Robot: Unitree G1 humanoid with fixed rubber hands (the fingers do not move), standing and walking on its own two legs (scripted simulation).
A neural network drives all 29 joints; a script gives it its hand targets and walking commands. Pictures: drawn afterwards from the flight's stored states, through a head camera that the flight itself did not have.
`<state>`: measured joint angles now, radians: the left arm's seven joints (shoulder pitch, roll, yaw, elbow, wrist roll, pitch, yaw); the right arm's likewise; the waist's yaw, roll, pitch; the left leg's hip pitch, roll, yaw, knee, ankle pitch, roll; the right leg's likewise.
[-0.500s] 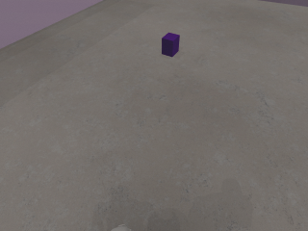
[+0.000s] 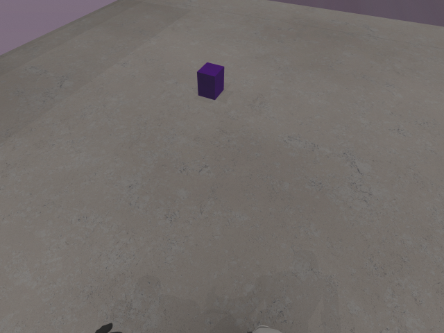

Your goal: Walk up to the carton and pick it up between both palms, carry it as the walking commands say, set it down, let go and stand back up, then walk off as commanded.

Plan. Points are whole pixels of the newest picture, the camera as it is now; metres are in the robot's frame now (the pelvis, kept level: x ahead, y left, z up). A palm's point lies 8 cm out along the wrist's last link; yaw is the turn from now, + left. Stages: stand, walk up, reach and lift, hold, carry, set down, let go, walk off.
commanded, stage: walk up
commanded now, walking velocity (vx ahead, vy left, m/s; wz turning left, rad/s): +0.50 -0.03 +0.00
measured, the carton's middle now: (211, 81) +2.01 -0.09 -0.67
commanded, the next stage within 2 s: none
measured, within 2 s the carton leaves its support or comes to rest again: neither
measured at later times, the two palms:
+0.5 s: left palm out of the picture +0.15 +0.20 -0.13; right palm (305, 229) +0.38 -0.24 -0.13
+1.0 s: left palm (144, 147) +0.69 +0.19 -0.11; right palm (312, 223) +0.41 -0.28 -0.16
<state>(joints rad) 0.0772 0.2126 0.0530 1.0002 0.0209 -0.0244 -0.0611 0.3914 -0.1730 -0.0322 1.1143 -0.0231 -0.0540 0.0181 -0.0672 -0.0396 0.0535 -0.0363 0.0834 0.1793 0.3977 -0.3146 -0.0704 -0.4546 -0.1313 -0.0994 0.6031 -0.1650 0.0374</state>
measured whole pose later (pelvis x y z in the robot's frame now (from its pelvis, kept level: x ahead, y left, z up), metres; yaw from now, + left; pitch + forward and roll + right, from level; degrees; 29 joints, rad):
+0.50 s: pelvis +0.24 -0.02 +0.00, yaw +1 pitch -1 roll -1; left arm 0.42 0.16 0.05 1.13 0.02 -0.07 0.00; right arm 0.08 -0.20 -0.04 1.00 -0.02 0.00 0.05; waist 0.09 0.03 0.06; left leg -0.48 0.14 0.09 0.63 -0.16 -0.03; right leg 0.02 -0.01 -0.18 0.38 -0.38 -0.01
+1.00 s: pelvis +0.52 -0.05 -0.02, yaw +0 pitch -1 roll +1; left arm 0.01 0.22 0.06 0.97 0.03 -0.06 -0.04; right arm 0.44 -0.22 -0.04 1.16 -0.02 -0.04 0.01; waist -0.07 0.03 0.06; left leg -0.09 0.13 0.12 0.67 -0.46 -0.05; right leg -0.44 -0.09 -0.16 0.65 -0.18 -0.02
